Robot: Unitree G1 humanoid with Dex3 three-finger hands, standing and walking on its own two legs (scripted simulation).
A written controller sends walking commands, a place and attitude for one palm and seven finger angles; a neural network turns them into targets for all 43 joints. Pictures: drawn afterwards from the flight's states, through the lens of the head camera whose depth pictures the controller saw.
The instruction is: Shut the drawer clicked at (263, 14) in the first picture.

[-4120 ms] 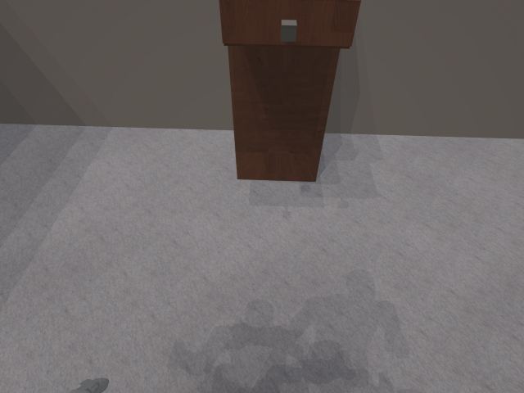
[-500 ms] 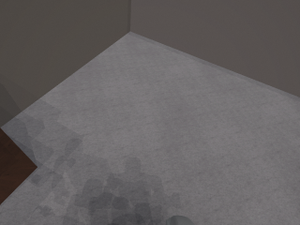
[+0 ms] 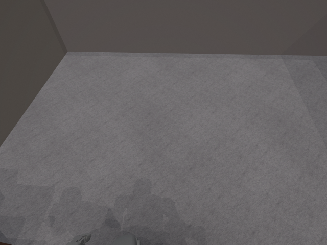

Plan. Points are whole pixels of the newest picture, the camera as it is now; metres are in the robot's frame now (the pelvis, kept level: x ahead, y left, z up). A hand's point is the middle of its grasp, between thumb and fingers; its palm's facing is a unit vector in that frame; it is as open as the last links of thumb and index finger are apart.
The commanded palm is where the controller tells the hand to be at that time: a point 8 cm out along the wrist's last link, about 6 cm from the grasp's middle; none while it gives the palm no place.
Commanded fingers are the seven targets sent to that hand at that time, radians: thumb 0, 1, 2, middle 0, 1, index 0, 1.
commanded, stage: walk to a spot facing it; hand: left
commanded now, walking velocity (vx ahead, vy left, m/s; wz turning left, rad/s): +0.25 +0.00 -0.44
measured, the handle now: out of the picture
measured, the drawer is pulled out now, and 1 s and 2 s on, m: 0.28 0.28 0.28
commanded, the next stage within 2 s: turn to face it in 0.74 s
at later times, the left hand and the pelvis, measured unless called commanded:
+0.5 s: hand out of the picture +0.14 +0.27 -0.18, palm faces -0.16 -0.97 -0.16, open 7.4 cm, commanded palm none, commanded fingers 0.00 0.90 0.90 -0.20 -0.30 -0.20 -0.30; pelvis +0.10 +0.07 +0.01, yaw -15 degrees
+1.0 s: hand (145, 170) +0.37 +0.08 -0.15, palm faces -0.51 -0.83 -0.24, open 7.4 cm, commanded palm none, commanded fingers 0.00 0.90 0.90 -0.20 -0.30 -0.20 -0.30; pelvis +0.16 +0.00 -0.01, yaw -29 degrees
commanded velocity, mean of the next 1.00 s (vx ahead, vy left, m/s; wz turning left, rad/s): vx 0.07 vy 0.00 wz -0.33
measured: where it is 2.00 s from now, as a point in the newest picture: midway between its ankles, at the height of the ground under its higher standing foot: outside the picture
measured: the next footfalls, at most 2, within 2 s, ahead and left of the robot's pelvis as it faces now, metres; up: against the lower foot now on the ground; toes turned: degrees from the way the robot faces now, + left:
left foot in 0.32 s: +0.16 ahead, +0.14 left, +0.00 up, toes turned -4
right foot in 0.88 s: +0.15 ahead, -0.10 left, +0.00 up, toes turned -36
